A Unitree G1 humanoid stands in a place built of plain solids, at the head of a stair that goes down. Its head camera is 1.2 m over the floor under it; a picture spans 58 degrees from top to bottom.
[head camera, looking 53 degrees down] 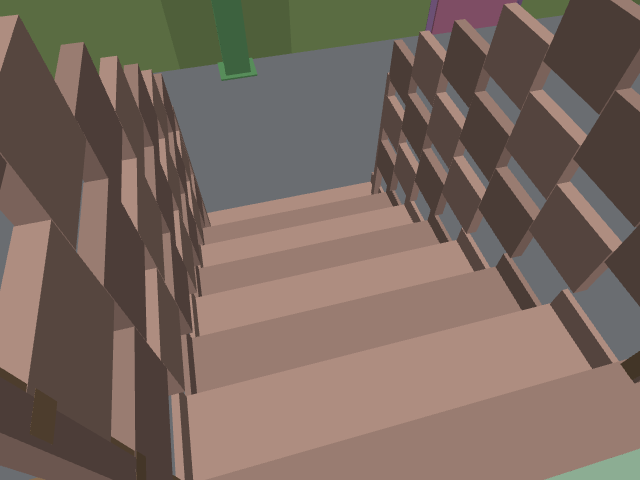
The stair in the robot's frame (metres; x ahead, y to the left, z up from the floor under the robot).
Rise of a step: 0.17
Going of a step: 0.28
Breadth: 1.32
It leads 15 degrees to the left of straight ahead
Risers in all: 8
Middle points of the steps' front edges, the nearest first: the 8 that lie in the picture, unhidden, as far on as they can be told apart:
0.32 -0.27 0.00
0.59 -0.20 -0.17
0.86 -0.13 -0.34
1.13 -0.06 -0.51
1.40 0.01 -0.68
1.67 0.08 -0.85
1.94 0.16 -1.02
2.21 0.23 -1.20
